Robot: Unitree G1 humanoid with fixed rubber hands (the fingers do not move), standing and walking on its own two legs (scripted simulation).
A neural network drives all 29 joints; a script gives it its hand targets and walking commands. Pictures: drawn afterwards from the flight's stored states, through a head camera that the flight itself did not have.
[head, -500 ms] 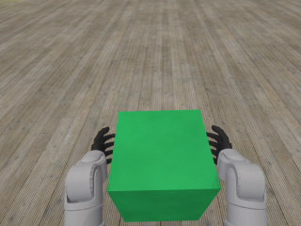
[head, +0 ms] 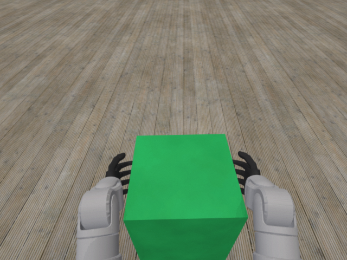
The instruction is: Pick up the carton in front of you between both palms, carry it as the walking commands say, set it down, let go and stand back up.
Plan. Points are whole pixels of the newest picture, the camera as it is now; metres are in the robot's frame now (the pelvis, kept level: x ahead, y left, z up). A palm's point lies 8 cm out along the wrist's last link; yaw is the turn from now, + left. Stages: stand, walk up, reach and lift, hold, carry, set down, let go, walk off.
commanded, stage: carry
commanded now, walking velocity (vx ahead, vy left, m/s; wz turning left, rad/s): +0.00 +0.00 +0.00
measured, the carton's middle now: (182, 199) +0.27 +0.00 +0.00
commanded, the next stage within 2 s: hold in 1.80 s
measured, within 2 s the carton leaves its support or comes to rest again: neither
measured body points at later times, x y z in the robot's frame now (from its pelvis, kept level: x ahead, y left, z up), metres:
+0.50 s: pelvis +0.00 -0.01 -0.01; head -0.02 -0.01 +0.44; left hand +0.30 +0.14 +0.02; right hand +0.30 -0.16 +0.02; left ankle -0.01 +0.10 -0.74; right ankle -0.09 -0.12 -0.74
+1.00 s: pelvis -0.05 -0.01 +0.00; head -0.08 -0.01 +0.45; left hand +0.25 +0.14 +0.03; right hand +0.25 -0.17 +0.03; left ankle -0.01 +0.10 -0.74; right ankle -0.09 -0.12 -0.74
